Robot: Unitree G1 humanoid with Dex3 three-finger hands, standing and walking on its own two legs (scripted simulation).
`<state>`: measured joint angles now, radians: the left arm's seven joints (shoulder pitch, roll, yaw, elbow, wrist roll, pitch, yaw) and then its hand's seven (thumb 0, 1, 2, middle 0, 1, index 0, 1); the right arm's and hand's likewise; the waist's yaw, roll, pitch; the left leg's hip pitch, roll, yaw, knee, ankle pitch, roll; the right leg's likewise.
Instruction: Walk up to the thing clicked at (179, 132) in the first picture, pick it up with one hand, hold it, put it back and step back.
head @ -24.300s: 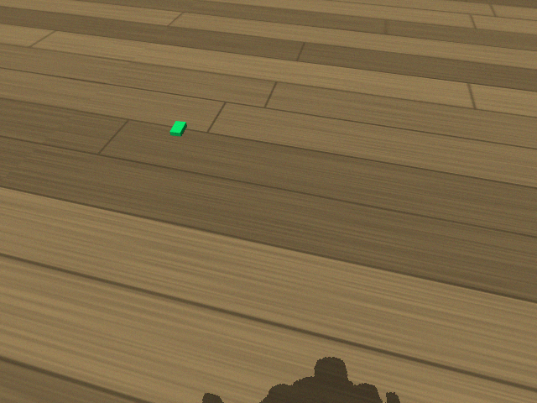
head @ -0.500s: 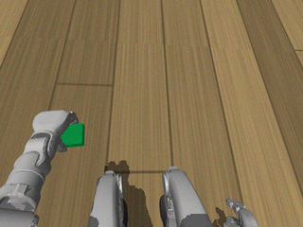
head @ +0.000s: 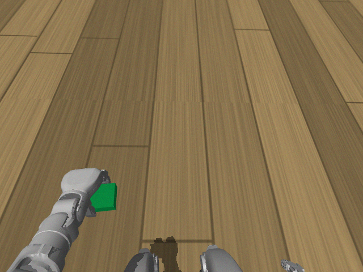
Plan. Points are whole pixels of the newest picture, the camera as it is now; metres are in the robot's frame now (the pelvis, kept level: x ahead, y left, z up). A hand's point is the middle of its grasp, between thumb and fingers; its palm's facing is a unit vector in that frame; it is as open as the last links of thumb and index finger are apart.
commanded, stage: lift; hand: left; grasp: from above
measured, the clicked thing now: (94, 198) +0.34 +0.22 -0.13
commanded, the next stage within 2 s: hold in 0.28 s
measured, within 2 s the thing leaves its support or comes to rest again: neither
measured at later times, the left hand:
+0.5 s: hand (82, 178) +0.35 +0.22 -0.03, palm faces -0.47 -0.04 -0.88, open 9.2 cm
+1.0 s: hand (74, 179) +0.33 +0.22 +0.01, palm faces -0.48 -0.03 -0.88, open 9.2 cm
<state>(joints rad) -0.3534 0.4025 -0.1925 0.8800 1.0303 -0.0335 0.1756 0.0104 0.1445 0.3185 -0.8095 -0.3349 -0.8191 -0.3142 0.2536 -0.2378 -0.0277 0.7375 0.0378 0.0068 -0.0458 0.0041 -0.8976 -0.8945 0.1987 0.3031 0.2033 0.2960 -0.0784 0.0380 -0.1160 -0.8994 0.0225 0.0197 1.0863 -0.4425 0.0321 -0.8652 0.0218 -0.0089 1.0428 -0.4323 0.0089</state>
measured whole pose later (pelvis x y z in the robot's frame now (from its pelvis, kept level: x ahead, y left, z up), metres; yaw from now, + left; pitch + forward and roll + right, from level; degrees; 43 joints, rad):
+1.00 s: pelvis +0.04 +0.00 +0.07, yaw +0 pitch +5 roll -1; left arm -0.26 0.41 -0.22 0.74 1.01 -0.05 0.04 0.01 0.16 0.30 -0.80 -0.32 -0.81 -0.30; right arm 0.24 -0.26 -0.04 0.69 0.06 0.08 -0.05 0.01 -0.90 -0.89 0.20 0.30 0.20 0.30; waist -0.02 0.04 -0.04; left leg -0.39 0.00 0.05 0.61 -0.30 0.03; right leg -0.38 0.01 0.02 0.59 -0.29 0.01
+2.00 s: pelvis +0.03 -0.01 +0.08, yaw +0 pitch +1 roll +0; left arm -0.22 0.41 -0.24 0.66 1.01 -0.06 -0.01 0.01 0.15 0.32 -0.80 -0.36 -0.80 -0.34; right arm 0.17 -0.25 -0.02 0.69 0.06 0.10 -0.07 0.01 -0.90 -0.89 0.20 0.30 0.20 0.30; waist 0.00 0.05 0.00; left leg -0.28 0.00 0.04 0.49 -0.23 0.02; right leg -0.28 0.01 0.02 0.50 -0.24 0.00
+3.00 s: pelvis -0.01 +0.00 -0.06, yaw +0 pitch +25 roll -2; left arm -0.62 0.39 -0.15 1.18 1.19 -0.07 0.38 0.01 0.16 0.26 -0.84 -0.27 -0.84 -0.26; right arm 0.23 -0.28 -0.07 0.73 -0.02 0.04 -0.02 0.00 -0.90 -0.89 0.20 0.30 0.20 0.30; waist -0.12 0.03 -0.18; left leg -1.29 0.02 0.01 1.36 -0.52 0.03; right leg -1.25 0.02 -0.02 1.33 -0.52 0.01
